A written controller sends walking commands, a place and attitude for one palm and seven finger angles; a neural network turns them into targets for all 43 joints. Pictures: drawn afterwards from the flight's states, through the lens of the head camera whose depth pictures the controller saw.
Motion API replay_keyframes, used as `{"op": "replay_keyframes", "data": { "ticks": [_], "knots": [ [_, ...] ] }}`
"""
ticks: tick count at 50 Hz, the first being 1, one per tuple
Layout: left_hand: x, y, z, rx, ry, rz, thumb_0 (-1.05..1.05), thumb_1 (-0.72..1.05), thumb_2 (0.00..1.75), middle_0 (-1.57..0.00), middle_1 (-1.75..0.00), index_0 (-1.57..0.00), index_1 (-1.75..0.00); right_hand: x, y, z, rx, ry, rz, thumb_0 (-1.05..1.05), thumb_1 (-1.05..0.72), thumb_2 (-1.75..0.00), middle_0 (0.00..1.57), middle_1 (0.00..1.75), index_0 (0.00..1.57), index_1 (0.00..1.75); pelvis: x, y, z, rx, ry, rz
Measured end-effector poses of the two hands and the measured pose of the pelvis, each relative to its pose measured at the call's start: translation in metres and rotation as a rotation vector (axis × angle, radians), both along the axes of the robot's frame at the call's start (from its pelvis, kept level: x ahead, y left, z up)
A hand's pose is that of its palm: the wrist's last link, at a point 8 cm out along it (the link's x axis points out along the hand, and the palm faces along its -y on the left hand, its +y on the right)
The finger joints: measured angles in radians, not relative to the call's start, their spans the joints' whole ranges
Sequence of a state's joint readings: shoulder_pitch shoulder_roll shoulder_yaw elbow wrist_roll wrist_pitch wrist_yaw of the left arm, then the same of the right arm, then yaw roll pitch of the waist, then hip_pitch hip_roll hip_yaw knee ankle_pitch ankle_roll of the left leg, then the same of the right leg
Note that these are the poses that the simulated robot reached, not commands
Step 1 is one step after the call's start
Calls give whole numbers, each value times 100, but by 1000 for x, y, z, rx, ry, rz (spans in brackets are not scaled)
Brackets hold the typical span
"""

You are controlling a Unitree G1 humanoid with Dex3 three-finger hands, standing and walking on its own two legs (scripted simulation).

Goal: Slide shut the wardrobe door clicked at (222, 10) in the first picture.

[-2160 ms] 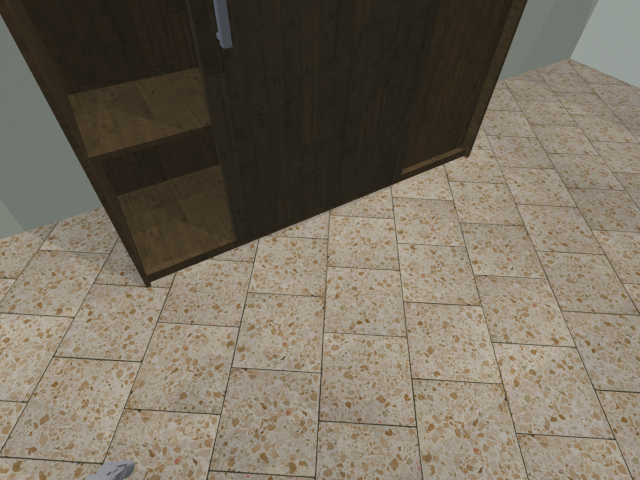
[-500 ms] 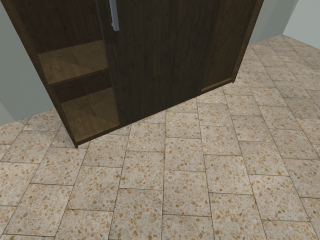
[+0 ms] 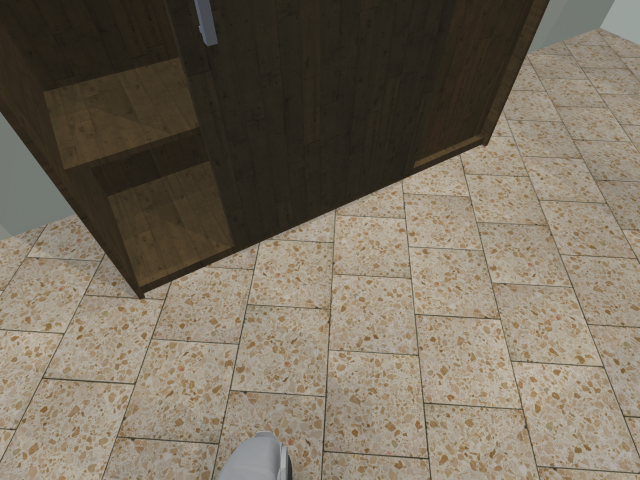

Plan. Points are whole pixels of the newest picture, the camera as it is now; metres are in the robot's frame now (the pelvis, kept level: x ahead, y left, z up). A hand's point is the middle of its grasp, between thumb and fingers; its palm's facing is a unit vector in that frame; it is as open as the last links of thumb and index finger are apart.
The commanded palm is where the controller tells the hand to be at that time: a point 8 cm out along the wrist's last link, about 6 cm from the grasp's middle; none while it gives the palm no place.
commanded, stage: walk to a spot facing it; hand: right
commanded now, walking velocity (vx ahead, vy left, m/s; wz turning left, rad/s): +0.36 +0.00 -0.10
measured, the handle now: out of the picture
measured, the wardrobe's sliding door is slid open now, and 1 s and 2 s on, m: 0.36 0.36 0.36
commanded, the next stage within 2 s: turn to face it in 0.20 s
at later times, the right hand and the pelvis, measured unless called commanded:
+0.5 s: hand out of the picture +0.16 -0.16 -0.19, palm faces +0.16 +0.98 -0.15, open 7.3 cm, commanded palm none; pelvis +0.21 +0.00 -0.01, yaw -4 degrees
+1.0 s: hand (443, 350) +0.36 -0.17 -0.16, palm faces -0.13 +0.95 -0.29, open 7.4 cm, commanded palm none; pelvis +0.24 +0.03 -0.01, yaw +13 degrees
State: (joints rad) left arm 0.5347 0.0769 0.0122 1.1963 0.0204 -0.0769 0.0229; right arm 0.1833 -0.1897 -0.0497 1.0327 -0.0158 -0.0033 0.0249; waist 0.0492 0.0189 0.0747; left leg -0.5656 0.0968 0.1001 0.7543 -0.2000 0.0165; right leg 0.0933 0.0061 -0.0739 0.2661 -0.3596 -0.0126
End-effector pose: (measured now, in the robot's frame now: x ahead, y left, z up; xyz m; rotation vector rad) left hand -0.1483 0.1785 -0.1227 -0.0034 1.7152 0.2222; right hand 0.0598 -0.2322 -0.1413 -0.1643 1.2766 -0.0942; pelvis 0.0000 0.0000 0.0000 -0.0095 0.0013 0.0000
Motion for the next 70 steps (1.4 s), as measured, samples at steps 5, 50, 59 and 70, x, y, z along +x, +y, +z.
{"op": "replay_keyframes", "data": {
  "ticks": [5,50,59,70],
  "knots": [
    [44,24,-22,-24,46,5,1,91,89,-21,-30,-20,-30,97,20,-5,-31,-157,29,1,-92,-90,20,29,20,30,55,23,-21,-5,-11,-16],
    [399,114,-29,167,-425,43,0,92,89,-20,-30,-20,-30,294,20,19,-113,-90,137,0,-90,-90,20,29,20,30,244,27,-8,2,-16,224],
    [385,106,-5,236,-450,132,1,91,89,-20,-30,-20,-30,345,26,20,-71,-107,278,0,-90,-90,20,29,20,30,251,15,1,3,3,330],
    [352,53,10,286,-436,227,1,91,89,-20,-30,-20,-30,393,21,9,-8,-106,408,1,-90,-90,20,29,20,30,257,-16,4,27,1,452]
  ]
}}
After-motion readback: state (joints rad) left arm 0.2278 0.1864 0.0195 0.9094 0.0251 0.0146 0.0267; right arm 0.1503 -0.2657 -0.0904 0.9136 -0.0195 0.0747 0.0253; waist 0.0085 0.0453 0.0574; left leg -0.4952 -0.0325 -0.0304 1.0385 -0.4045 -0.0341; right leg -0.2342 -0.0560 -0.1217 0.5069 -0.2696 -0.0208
